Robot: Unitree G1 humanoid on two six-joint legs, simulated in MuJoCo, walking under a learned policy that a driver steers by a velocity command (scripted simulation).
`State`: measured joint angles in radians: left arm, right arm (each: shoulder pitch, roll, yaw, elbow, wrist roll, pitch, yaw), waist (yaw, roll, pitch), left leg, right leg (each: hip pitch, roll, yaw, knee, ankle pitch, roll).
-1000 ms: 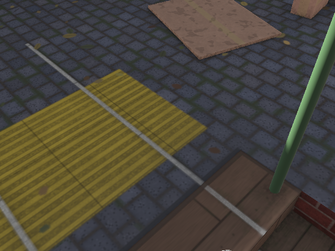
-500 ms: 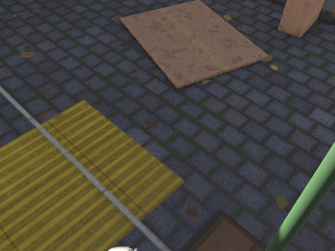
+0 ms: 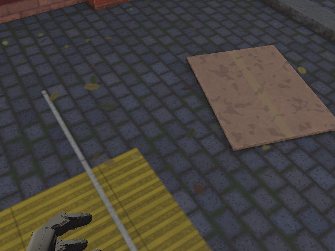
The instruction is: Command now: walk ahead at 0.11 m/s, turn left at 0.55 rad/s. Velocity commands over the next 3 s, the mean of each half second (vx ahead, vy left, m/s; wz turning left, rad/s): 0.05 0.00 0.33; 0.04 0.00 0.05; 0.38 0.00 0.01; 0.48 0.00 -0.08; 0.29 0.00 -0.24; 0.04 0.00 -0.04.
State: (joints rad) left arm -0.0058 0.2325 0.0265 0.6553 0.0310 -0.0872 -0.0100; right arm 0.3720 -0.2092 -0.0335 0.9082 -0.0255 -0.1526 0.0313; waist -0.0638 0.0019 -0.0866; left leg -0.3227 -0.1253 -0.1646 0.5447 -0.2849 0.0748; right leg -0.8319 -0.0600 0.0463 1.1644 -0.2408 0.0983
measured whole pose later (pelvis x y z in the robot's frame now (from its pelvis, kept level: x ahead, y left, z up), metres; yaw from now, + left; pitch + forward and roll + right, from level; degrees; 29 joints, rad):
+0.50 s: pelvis +0.06 -0.04 -0.01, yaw +11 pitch +2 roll -1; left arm 0.20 0.19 0.04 0.77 0.02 -0.03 0.03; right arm 0.12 -0.19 -0.03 0.69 -0.01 0.02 -0.02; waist 0.05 0.01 -0.01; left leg -0.36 0.03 -0.05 0.60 -0.28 -0.02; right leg -0.41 -0.03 -0.08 0.54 -0.18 0.00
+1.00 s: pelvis +0.08 -0.03 +0.00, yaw +11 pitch +0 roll +0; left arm 0.22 0.19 0.07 0.77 0.00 -0.09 0.01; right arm 0.27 -0.21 -0.08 0.78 -0.01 -0.08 0.01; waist -0.01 0.01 0.01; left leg -0.24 0.02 -0.04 0.55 -0.36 0.07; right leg -0.30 -0.04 -0.06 0.53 -0.29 -0.05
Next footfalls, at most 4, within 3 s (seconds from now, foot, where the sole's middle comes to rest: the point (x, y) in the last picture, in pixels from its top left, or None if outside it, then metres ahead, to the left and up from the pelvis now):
0.12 right None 0.19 -0.14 -0.77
0.46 left None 0.09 0.11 -0.77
1.70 left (114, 246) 0.56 0.20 -0.77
2.28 right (162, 178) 0.87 -0.01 -0.77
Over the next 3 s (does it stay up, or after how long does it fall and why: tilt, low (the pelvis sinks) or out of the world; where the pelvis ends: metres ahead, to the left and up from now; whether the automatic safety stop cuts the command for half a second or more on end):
stays up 0.81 0.11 0.00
